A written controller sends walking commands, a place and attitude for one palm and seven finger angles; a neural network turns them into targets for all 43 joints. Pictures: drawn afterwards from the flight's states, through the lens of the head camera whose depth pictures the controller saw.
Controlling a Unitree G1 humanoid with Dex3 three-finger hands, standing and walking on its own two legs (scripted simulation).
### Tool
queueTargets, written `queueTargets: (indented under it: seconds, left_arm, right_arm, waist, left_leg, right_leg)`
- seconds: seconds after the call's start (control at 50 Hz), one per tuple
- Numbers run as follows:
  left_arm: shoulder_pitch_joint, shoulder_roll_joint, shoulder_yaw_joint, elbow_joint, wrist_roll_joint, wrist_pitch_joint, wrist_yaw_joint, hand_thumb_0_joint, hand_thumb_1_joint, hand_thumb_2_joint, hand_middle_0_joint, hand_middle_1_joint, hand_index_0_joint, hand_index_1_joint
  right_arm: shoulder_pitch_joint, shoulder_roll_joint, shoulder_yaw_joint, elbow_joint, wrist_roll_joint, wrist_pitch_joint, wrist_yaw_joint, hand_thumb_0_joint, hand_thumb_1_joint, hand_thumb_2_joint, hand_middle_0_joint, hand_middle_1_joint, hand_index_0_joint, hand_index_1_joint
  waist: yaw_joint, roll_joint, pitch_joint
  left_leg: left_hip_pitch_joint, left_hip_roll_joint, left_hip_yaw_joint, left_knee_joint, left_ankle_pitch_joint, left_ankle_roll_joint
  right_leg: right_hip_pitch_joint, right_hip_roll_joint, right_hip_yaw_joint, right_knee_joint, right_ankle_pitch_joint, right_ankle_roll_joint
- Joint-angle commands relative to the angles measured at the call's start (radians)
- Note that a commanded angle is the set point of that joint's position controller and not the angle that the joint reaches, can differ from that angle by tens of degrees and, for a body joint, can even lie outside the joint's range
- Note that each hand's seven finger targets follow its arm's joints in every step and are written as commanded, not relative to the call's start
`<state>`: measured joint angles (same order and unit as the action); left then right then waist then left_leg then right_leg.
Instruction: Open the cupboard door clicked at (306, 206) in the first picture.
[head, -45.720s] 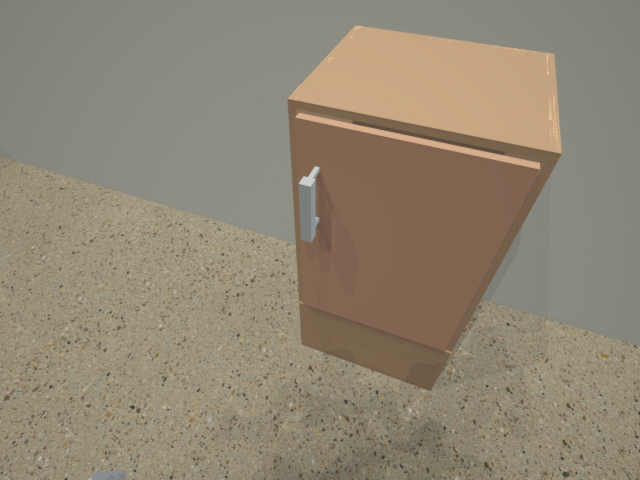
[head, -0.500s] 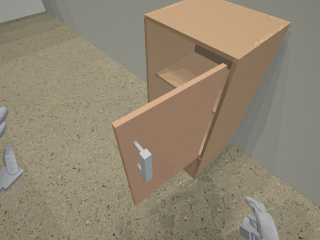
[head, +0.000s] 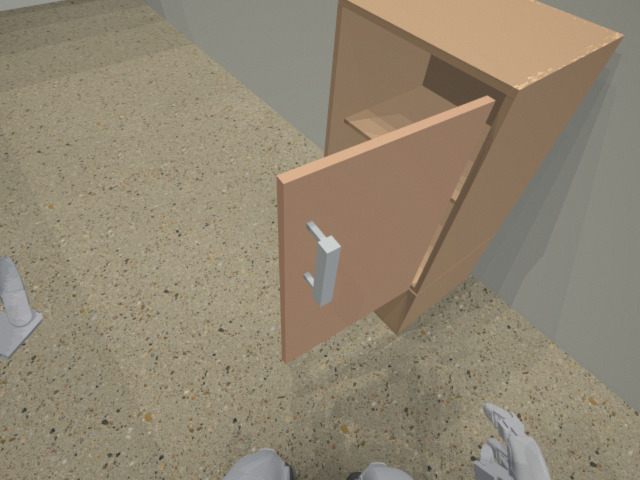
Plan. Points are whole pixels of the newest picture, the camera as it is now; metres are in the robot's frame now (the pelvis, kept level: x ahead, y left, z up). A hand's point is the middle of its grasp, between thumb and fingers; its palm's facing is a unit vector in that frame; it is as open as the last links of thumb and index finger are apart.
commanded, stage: step back with the hand held close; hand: left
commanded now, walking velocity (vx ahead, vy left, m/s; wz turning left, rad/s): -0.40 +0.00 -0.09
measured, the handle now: (317, 264) +0.43 +0.03 -0.03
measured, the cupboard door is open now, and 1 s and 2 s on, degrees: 85 85 85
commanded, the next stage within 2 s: stop stepping back and stand still in 0.24 s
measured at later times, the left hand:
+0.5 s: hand (26, 413) +0.14 +0.22 +0.19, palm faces +0.25 -0.86 -0.45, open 7.4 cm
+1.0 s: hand out of the picture +0.05 +0.22 +0.19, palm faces +0.30 -0.83 -0.48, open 7.4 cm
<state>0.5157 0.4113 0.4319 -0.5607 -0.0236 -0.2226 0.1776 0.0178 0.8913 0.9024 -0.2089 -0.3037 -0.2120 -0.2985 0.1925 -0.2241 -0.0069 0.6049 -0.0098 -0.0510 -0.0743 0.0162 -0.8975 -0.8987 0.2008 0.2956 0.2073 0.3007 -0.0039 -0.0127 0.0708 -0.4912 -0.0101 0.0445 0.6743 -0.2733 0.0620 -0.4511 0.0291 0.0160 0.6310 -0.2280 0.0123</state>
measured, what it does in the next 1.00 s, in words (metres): walks backwards: right foot, then left foot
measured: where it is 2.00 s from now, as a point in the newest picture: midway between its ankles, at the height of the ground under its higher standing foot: outside the picture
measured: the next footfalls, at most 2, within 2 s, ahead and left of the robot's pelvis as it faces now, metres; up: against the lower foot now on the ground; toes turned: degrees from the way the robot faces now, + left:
right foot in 0.30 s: -0.15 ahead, -0.10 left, +0.00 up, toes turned -4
left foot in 0.74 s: -0.07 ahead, +0.11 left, +0.00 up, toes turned -3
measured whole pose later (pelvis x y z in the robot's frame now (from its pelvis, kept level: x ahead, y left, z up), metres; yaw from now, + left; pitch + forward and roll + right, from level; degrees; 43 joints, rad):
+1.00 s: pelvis -0.18 -0.01 +0.01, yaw -8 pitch -1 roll +0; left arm 0.57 0.43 0.42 -0.52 -0.02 -0.19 0.15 0.02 0.89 0.90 -0.21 -0.30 -0.21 -0.30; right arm 0.25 -0.13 0.04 0.64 -0.02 -0.14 -0.06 0.02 -0.90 -0.90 0.20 0.30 0.21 0.30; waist -0.03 -0.01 -0.01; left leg -0.36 0.05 0.02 0.61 -0.30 0.00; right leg -0.22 0.04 -0.06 0.53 -0.30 -0.06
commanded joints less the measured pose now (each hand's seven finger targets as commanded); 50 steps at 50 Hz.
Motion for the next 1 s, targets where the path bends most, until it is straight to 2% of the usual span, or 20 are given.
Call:
queueTargets:
  seconds: [0.0,0.04,0.2,0.26,0.28,0.32,0.36,0.38,0.42,0.48,0.5,0.54,0.56,0.64,0.74,0.78,0.88,0.92,0.96,0.98]
  left_arm:
    - [-0.084,0.250,0.204,-0.290,-0.003,-0.079,0.022,0.000,0.900,0.900,-0.200,-0.300,-0.200,-0.300]
    - [0.013,0.198,0.180,-0.179,-0.019,-0.065,0.020,0.000,0.900,0.900,-0.200,-0.300,-0.200,-0.300]
    - [-0.067,0.175,0.081,-0.233,-0.050,-0.055,-0.003,0.000,0.900,0.900,-0.200,-0.300,-0.200,-0.300]
    - [-0.072,0.285,0.162,-0.249,-0.043,-0.086,-0.001,0.000,0.900,0.900,-0.200,-0.300,-0.200,-0.300]
    - [-0.118,0.311,0.177,-0.270,-0.036,-0.100,0.009,0.000,0.900,0.900,-0.200,-0.300,-0.200,-0.300]
    - [-0.138,0.249,0.123,-0.214,-0.024,-0.074,-0.009,0.000,0.900,0.900,-0.200,-0.300,-0.200,-0.300]
    - [-0.039,0.276,0.175,-0.192,-0.045,-0.023,-0.031,0.000,0.900,0.900,-0.200,-0.300,-0.200,-0.300]
    - [-0.011,0.231,0.152,-0.190,-0.059,-0.023,-0.040,0.000,0.900,0.900,-0.200,-0.300,-0.200,-0.300]
    - [0.048,0.249,0.191,-0.184,-0.066,-0.026,-0.034,0.000,0.900,0.900,-0.200,-0.300,-0.200,-0.300]
    - [0.167,0.242,0.206,-0.213,-0.069,-0.022,-0.025,0.000,0.900,0.900,-0.200,-0.300,-0.200,-0.300]
    - [0.196,0.236,0.192,-0.231,-0.066,-0.017,-0.030,0.000,0.900,0.900,-0.200,-0.300,-0.200,-0.300]
    - [0.143,0.279,0.208,-0.248,-0.056,0.000,-0.023,0.000,0.900,0.900,-0.200,-0.300,-0.200,-0.300]
    - [0.065,0.272,0.224,-0.245,-0.044,-0.002,-0.008,0.000,0.900,0.900,-0.200,-0.300,-0.200,-0.300]
    - [-0.142,0.162,0.067,-0.033,0.002,-0.022,0.010,0.000,0.900,0.900,-0.200,-0.300,-0.200,-0.300]
    - [-0.117,0.169,0.059,-0.079,0.001,-0.038,0.004,0.000,0.900,0.900,-0.200,-0.300,-0.200,-0.300]
    - [-0.114,0.182,0.081,-0.183,-0.001,-0.041,-0.008,0.000,0.900,0.900,-0.200,-0.300,-0.200,-0.300]
    - [0.011,0.179,0.111,-0.187,0.004,-0.034,0.004,0.000,0.900,0.900,-0.200,-0.300,-0.200,-0.300]
    - [0.031,0.185,0.128,-0.138,-0.001,-0.025,0.006,0.000,0.900,0.900,-0.200,-0.300,-0.200,-0.300]
    - [0.057,0.204,0.145,-0.088,-0.013,-0.004,0.005,0.000,0.900,0.900,-0.200,-0.300,-0.200,-0.300]
    - [0.022,0.185,0.121,-0.085,-0.016,-0.007,0.009,0.000,0.900,0.900,-0.200,-0.300,-0.200,-0.300]
  right_arm:
    - [-0.096,-0.098,-0.066,-0.153,-0.009,-0.093,-0.014,0.000,-0.900,-0.900,0.200,0.300,0.200,0.300]
    - [-0.108,-0.116,-0.085,-0.123,-0.001,-0.110,0.008,0.000,-0.900,-0.900,0.200,0.300,0.200,0.300]
    - [-0.094,-0.099,-0.049,-0.071,-0.018,-0.120,0.027,0.000,-0.900,-0.900,0.200,0.300,0.200,0.300]
    - [-0.092,-0.065,-0.036,-0.052,-0.016,-0.079,0.035,0.000,-0.900,-0.900,0.200,0.300,0.200,0.300]
    - [-0.134,-0.060,-0.017,-0.076,-0.022,-0.090,0.028,0.000,-0.900,-0.900,0.200,0.300,0.200,0.300]
    - [-0.128,-0.076,-0.034,-0.083,0.006,-0.100,0.013,0.000,-0.900,-0.900,0.200,0.300,0.200,0.300]
    - [-0.104,-0.102,-0.043,-0.110,0.017,-0.092,-0.009,0.000,-0.900,-0.900,0.200,0.300,0.200,0.300]
    - [-0.117,-0.107,-0.037,-0.127,0.021,-0.096,-0.006,0.000,-0.900,-0.900,0.200,0.300,0.200,0.300]
    - [-0.118,-0.106,-0.032,-0.140,0.000,-0.113,0.006,0.000,-0.900,-0.900,0.200,0.300,0.200,0.300]
    - [-0.107,-0.086,-0.024,-0.157,-0.004,-0.096,0.015,0.000,-0.900,-0.900,0.200,0.300,0.200,0.300]
    - [-0.098,-0.082,-0.027,-0.165,0.002,-0.083,0.020,0.000,-0.900,-0.900,0.200,0.300,0.200,0.300]
    - [-0.094,-0.088,-0.045,-0.145,0.006,-0.054,0.015,0.000,-0.900,-0.900,0.200,0.300,0.200,0.300]
    - [-0.087,-0.100,-0.045,-0.120,-0.007,-0.058,0.013,0.000,-0.900,-0.900,0.200,0.300,0.200,0.300]
    - [-0.053,-0.101,-0.029,-0.063,0.001,-0.108,-0.022,0.000,-0.900,-0.900,0.200,0.300,0.200,0.300]
    - [-0.035,-0.139,-0.043,-0.089,0.019,-0.153,-0.031,0.000,-0.900,-0.900,0.200,0.300,0.200,0.300]
    - [-0.049,-0.098,-0.022,-0.079,0.001,-0.153,-0.022,0.000,-0.900,-0.900,0.200,0.300,0.200,0.300]
    - [-0.051,-0.093,-0.023,-0.099,-0.003,-0.157,0.001,0.000,-0.900,-0.900,0.200,0.300,0.200,0.300]
    - [-0.047,-0.088,-0.028,-0.106,-0.005,-0.131,0.001,0.000,-0.900,-0.900,0.200,0.300,0.200,0.300]
    - [-0.048,-0.082,-0.039,-0.106,0.002,-0.106,0.006,0.000,-0.900,-0.900,0.200,0.300,0.200,0.300]
    - [-0.036,-0.075,-0.033,-0.096,0.003,-0.099,0.009,0.000,-0.900,-0.900,0.200,0.300,0.200,0.300]
  waist:
    - [-0.006,0.217,-0.211]
    - [0.011,0.168,-0.226]
    - [0.007,0.266,-0.273]
    - [0.005,-0.031,-0.278]
    - [0.020,-0.061,-0.252]
    - [-0.013,-0.151,-0.260]
    - [-0.029,0.030,-0.284]
    - [-0.011,0.223,-0.280]
    - [0.009,0.318,-0.265]
    - [0.013,0.329,-0.228]
    - [0.001,0.215,-0.213]
    - [0.005,-0.239,-0.079]
    - [-0.011,-0.191,-0.049]
    - [-0.032,-0.041,-0.035]
    - [-0.002,0.124,-0.112]
    - [-0.018,0.249,-0.092]
    - [-0.008,0.209,-0.111]
    - [-0.017,0.126,-0.113]
    - [-0.002,-0.120,-0.088]
    - [-0.009,-0.145,-0.063]
  left_leg:
    - [-0.101,0.372,-0.449,-0.537,-0.320,0.106]
    - [0.015,0.344,-0.293,-0.459,-0.254,0.086]
    - [0.257,0.263,-0.156,-0.528,-0.127,-0.065]
    - [0.354,0.112,-0.015,-0.048,0.067,-0.119]
    - [0.286,0.064,0.017,0.020,-0.005,-0.116]
    - [0.272,0.016,0.001,0.014,0.137,-0.101]
    - [0.489,0.062,-0.060,-0.159,0.497,-0.057]
    - [0.441,0.160,-0.184,-0.313,0.424,-0.012]
    - [0.217,0.247,-0.350,-0.586,-0.285,0.006]
    - [0.011,0.121,-0.135,-0.533,-0.356,-0.109]
    - [0.022,0.044,-0.036,-0.350,-0.289,-0.118]
    - [0.128,-0.043,-0.056,0.351,-0.087,-0.118]
    - [0.042,-0.003,-0.096,0.448,-0.064,-0.110]
    - [0.185,0.048,-0.011,-0.015,-0.050,-0.058]
    - [0.295,0.201,-0.246,-0.326,0.004,0.021]
    - [0.163,0.251,-0.363,-0.496,-0.219,0.043]
    - [0.063,0.202,-0.194,-0.435,-0.313,0.015]
    - [0.026,0.112,-0.093,-0.269,-0.282,-0.031]
    - [-0.033,0.024,-0.010,0.114,-0.150,-0.063]
    - [-0.095,0.029,-0.032,0.242,-0.131,-0.066]
  right_leg:
    - [0.194,0.077,0.051,0.556,-0.242,0.000]
    - [0.131,0.068,0.037,0.574,-0.265,-0.003]
    - [0.250,0.053,-0.071,-0.141,-0.334,-0.057]
    - [0.055,-0.250,0.267,-0.431,-0.007,-0.162]
    - [0.089,-0.305,0.240,-0.391,0.317,-0.155]
    - [0.153,-0.198,0.089,-0.228,0.576,-0.076]
    - [0.071,-0.041,-0.059,-0.076,0.306,0.014]
    - [0.129,0.057,-0.076,0.035,-0.042,0.022]
    - [0.226,0.089,-0.028,0.154,-0.431,-0.022]
    - [0.445,0.108,-0.123,-0.134,-0.340,-0.065]
    - [0.395,0.033,-0.046,-0.278,-0.340,-0.076]
    - [-0.177,-0.337,0.456,-0.575,-0.679,-0.207]
    - [-0.190,-0.350,0.460,-0.569,-0.627,-0.246]
    - [0.014,-0.195,0.115,-0.367,-0.311,-0.113]
    - [0.140,-0.026,0.011,-0.109,-0.075,-0.015]
    - [0.187,0.001,-0.047,0.053,-0.182,0.004]
    - [0.355,-0.001,-0.081,-0.128,-0.161,-0.026]
    - [0.361,-0.050,0.022,-0.247,-0.211,-0.076]
    - [0.232,-0.271,0.425,-0.448,-0.482,-0.187]
    - [0.260,-0.333,0.454,-0.452,-0.363,-0.225]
